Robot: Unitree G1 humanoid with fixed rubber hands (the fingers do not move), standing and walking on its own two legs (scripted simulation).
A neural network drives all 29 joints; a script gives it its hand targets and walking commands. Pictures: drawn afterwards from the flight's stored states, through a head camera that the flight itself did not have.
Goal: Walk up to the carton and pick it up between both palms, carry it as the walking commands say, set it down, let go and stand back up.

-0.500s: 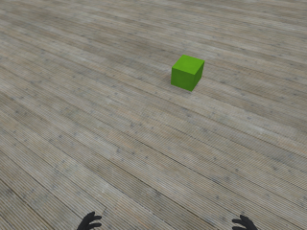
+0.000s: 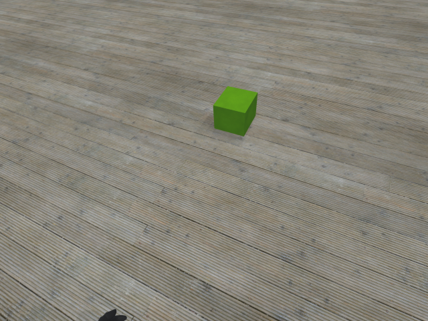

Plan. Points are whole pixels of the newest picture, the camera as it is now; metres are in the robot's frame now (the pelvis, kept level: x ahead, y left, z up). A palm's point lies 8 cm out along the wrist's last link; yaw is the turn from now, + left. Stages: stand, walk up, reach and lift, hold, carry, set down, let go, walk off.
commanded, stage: walk up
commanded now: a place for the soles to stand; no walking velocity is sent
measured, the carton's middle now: (235, 110) +1.55 -0.09 -0.67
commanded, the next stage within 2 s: none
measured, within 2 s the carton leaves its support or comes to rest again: neither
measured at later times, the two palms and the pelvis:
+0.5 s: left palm out of the picture +0.15 +0.26 -0.14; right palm (302, 198) +0.42 -0.19 -0.09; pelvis +0.22 +0.02 -0.02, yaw -1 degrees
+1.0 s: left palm (163, 151) +0.62 +0.20 -0.11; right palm (332, 211) +0.41 -0.28 -0.15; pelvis +0.47 -0.03 -0.02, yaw -4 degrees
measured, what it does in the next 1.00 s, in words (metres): walks ahead: right foot, then left foot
